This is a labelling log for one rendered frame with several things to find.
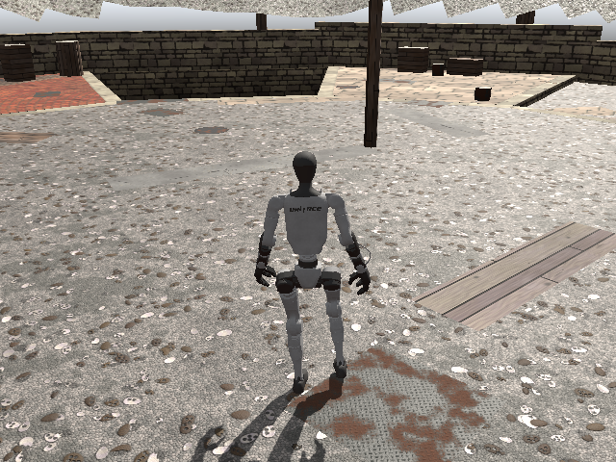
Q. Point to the robot right thigh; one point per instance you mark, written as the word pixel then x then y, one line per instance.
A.
pixel 331 281

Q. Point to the left robot upper arm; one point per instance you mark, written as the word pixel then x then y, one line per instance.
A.
pixel 276 203

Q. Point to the right robot upper arm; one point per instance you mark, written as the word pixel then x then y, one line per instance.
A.
pixel 335 201

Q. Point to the robot left forearm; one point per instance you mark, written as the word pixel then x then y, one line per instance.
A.
pixel 263 254

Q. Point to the robot right forearm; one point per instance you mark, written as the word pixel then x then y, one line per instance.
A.
pixel 356 256

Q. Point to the left robot hand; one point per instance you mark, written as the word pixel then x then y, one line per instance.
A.
pixel 266 272

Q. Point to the right robot hand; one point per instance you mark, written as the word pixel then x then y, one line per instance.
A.
pixel 365 281

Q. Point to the humanoid robot torso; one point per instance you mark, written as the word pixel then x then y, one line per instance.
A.
pixel 306 226

